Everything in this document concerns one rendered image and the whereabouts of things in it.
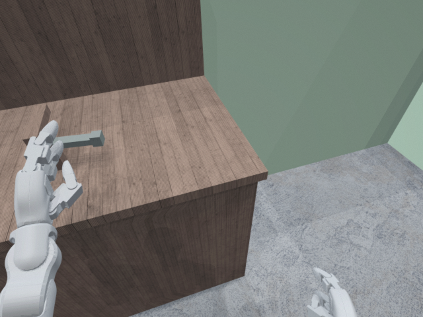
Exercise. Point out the robot right hand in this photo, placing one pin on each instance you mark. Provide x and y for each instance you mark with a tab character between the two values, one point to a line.
338	302

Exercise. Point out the robot left hand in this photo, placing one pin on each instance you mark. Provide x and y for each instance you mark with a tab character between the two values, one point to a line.
33	190

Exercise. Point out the tap lever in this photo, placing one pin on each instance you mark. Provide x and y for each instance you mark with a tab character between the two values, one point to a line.
95	138

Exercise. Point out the left robot forearm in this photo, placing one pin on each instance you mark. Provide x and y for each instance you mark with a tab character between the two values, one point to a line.
31	265

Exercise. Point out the counter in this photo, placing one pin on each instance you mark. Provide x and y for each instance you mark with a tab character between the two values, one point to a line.
168	200

